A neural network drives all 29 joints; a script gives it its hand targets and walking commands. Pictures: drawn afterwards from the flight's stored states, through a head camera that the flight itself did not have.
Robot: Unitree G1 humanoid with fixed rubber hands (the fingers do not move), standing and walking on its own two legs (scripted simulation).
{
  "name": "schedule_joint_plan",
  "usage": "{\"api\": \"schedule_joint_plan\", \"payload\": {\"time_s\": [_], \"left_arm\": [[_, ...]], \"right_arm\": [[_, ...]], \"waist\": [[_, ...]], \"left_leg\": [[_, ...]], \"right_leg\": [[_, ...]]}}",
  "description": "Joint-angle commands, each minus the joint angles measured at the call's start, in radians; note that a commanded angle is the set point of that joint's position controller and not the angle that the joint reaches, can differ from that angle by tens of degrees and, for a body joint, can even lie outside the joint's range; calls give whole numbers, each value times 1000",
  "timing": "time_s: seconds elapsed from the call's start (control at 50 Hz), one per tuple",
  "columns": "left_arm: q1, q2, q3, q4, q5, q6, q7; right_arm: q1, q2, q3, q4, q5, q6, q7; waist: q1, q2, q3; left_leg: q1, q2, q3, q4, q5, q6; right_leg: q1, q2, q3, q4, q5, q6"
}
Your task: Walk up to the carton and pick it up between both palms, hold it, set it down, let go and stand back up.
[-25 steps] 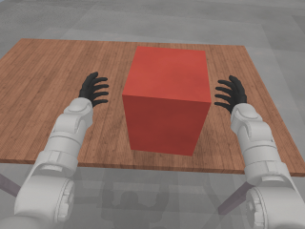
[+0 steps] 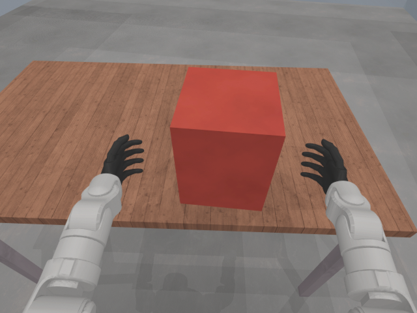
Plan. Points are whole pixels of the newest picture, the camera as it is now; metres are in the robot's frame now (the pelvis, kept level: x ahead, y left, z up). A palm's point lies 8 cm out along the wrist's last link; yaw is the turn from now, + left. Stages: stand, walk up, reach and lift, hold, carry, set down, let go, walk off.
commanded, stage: set down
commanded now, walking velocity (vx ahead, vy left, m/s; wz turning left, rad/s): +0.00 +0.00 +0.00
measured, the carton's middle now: (226, 140) +0.48 -0.04 +0.05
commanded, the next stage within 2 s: let go in 1.12 s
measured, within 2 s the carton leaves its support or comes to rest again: neither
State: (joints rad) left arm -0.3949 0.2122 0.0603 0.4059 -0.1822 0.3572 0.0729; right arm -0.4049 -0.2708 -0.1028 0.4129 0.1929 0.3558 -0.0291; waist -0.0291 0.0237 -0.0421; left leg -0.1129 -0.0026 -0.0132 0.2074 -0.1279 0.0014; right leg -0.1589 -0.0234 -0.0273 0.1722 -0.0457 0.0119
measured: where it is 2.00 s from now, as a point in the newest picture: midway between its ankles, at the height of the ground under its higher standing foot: outside the picture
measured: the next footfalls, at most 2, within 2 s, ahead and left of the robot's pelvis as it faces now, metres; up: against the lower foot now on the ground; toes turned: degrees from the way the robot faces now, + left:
none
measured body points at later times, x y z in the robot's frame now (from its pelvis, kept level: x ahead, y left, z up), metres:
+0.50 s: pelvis +0.01 -0.01 +0.00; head +0.02 -0.01 +0.45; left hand +0.29 +0.19 +0.04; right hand +0.28 -0.24 +0.04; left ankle -0.01 +0.12 -0.75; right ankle +0.03 -0.13 -0.75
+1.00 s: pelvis +0.02 +0.00 +0.00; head +0.03 +0.00 +0.45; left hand +0.25 +0.18 +0.02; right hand +0.23 -0.21 +0.02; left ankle -0.01 +0.12 -0.75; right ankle +0.03 -0.13 -0.75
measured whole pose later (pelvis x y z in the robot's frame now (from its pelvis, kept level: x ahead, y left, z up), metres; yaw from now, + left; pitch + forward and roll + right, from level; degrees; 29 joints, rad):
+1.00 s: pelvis +0.02 +0.00 +0.00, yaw -1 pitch +2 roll +0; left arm 0.29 0.15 -0.08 -0.09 -0.12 0.20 0.10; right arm 0.31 -0.24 0.04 -0.07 0.19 0.16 -0.05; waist -0.01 0.01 -0.03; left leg -0.10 0.00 0.01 0.27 -0.20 0.01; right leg -0.17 -0.02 0.00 0.26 -0.12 0.02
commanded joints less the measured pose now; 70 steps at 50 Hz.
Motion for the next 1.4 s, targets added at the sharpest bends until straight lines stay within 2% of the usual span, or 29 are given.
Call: {"api": "schedule_joint_plan", "payload": {"time_s": [0.0,0.08,0.1,0.12,0.16,0.22,0.28,0.36,0.42,0.46,0.5,0.56,0.62,0.64,0.68,0.72,0.74,0.78,0.82,0.84,0.86,0.88,0.94,1.06,1.12,1.24,1.28,1.34,1.38], "left_arm": [[-363,115,32,-266,-11,-72,2],[-295,118,32,-313,-4,-90,4],[-270,116,29,-324,-4,-94,6],[-255,121,27,-313,-8,-89,7],[-222,125,22,-336,-1,-83,7],[-147,94,26,-345,-6,-73,1],[-54,88,20,-389,10,-73,-8],[102,79,10,-459,17,-71,-18],[176,88,17,-559,23,-100,-14],[242,78,12,-567,12,-135,-18],[283,57,-25,-630,-3,-173,-14],[351,73,-23,-688,-9,-220,-7],[408,84,-55,-703,7,-263,8],[443,61,-66,-676,2,-267,14],[483,52,-68,-652,-3,-273,15],[523,41,-89,-655,21,-275,19],[528,51,-64,-646,29,-275,24],[541,30,-100,-672,39,-271,24],[551,26,-93,-670,45,-259,28],[553,22,-100,-682,41,-247,27],[558,21,-99,-684,45,-236,30],[560,23,-89,-681,52,-223,33],[617,18,-69,-672,78,-181,35],[611,-7,-78,-671,72,-147,20],[601,5,-70,-674,85,-174,18],[629,9,-88,-587,103,-239,16],[648,-11,-102,-504,89,-244,18],[624,9,-88,-430,104,-279,20],[603,12,-90,-357,122,-321,18]], "right_arm": [[-333,-156,-32,-250,-6,-73,0],[-274,-146,-23,-316,-4,-98,-3],[-258,-149,-36,-327,-7,-100,-5],[-254,-143,-17,-328,-1,-100,-5],[-200,-140,-14,-308,5,-93,-5],[-126,-134,-12,-338,-8,-87,-4],[-18,-103,-7,-352,5,-87,-2],[118,-103,-15,-450,-19,-92,0],[217,-114,-25,-528,-34,-119,-1],[265,-111,1,-601,-34,-155,-2],[335,-86,25,-631,-1,-188,-3],[412,-108,42,-685,3,-236,-5],[478,-105,55,-651,25,-274,-2],[490,-119,53,-655,25,-287,-2],[519,-113,66,-652,17,-303,-6],[552,-100,60,-648,9,-308,-12],[571,-106,59,-643,2,-307,-15],[572,-78,85,-643,11,-297,-15],[577,-82,74,-652,5,-287,-16],[596,-74,82,-646,5,-278,-20],[593,-78,83,-653,1,-267,-22],[590,-65,95,-655,9,-257,-23],[647,-76,83,-655,-7,-217,-23],[621,-56,83,-654,-51,-196,-16],[627,-42,69,-638,-59,-214,-18],[643,-42,88,-540,-62,-278,-5],[620,-48,93,-504,-74,-298,2],[607,-65,71,-398,-87,-329,11],[602,-57,81,-319,-93,-366,9]], "waist": [[-6,-35,-359],[16,-36,-373],[1,-35,-358],[13,-38,-361],[5,-28,-339],[10,-79,-322],[10,-14,-267],[0,-59,-199],[6,-45,-207],[10,-85,-189],[4,-43,-200],[0,-50,-211],[14,-8,-163],[13,-46,-129],[10,-58,-123],[7,-35,-96],[5,-60,-121],[7,-49,-116],[6,-57,-133],[6,-31,-106],[15,-57,-102],[22,-32,-74],[34,-31,-69],[13,-61,-75],[17,-12,-101],[16,14,-172],[14,-33,-145],[4,-17,-122],[16,-3,-108]], "left_leg": [[-47,-13,-23,-18,157,0],[-54,-16,-8,-7,114,14],[-56,-15,-14,-9,105,13],[-57,-19,0,-12,103,23],[-55,-22,8,-6,93,19],[-67,-16,-3,-10,103,16],[-78,-23,6,-20,86,18],[-48,-27,-1,-36,108,32],[-18,-26,2,-23,171,22],[-47,-23,-4,-24,163,32],[-43,-23,0,-11,199,24],[-50,-25,-1,2,160,22],[-69,-21,5,-9,106,23],[-96,-19,0,-8,85,24],[-104,-26,2,-12,66,32],[-115,-27,6,-8,49,28],[-100,-25,2,-9,47,26],[-80,-24,12,-10,15,25],[-82,-20,3,-7,21,26],[-114,-18,9,-11,36,27],[-109,-18,16,-8,51,26],[-133,-17,15,-7,62,24],[-118,-20,16,-10,43,24],[-96,-6,3,32,131,19],[-111,-11,13,41,158,11],[-70,7,-14,86,317,-12],[-56,7,-15,85,300,-12],[-70,8,-17,92,253,-14],[-110,4,-7,97,242,-11]], "right_leg": [[249,45,14,60,172,-32],[234,44,18,75,146,-34],[228,42,18,73,131,-42],[239,37,18,80,142,-33],[221,40,17,77,136,-28],[230,37,17,76,142,-30],[256,28,32,78,155,-33],[252,30,24,80,190,-24],[265,32,22,75,215,-25],[264,34,28,88,213,-20],[264,36,27,101,247,-24],[243,39,34,94,211,-31],[221,34,30,89,156,-33],[205,39,26,92,129,-34],[189,32,30,101,123,-27],[146,37,30,101,96,-25],[160,35,28,88,100,-27],[149,34,25,78,69,-32],[143,36,22,78,64,-30],[138,32,23,90,84,-28],[130,38,22,87,87,-25],[141,35,23,89,90,-28],[171,33,30,85,84,-29],[130,36,36,124,144,-28],[166,39,41,146,179,-21],[163,44,41,161,257,-39],[125,42,41,158,233,-31],[106,45,38,161,187,-39],[110,49,38,158,180,-38]]}}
